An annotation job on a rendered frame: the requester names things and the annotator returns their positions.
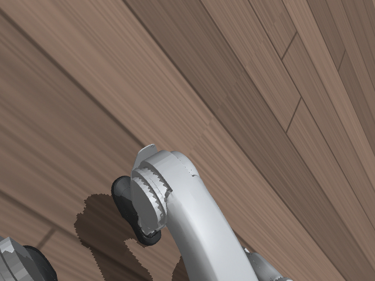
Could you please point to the right robot foot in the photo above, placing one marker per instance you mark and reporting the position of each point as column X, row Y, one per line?
column 121, row 194

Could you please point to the right robot hand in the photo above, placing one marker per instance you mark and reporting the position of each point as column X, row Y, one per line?
column 262, row 268

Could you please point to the left robot foot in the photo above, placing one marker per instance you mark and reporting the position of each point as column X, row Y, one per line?
column 45, row 268

